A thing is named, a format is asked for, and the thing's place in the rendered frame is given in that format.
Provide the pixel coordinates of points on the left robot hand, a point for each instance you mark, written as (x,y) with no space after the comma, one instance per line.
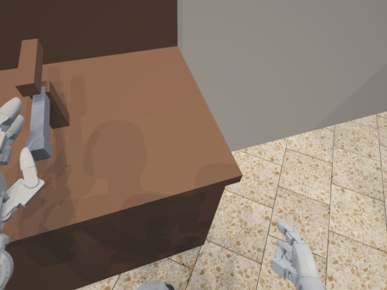
(23,191)

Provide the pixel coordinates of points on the left robot forearm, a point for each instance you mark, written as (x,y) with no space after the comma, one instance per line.
(6,262)

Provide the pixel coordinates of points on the tap lever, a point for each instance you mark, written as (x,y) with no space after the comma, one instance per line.
(38,142)

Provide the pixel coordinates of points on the right robot forearm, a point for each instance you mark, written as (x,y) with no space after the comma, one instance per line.
(310,283)

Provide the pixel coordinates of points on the right robot hand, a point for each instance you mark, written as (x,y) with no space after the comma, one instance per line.
(298,262)

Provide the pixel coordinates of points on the counter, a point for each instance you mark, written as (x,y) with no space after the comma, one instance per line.
(139,164)

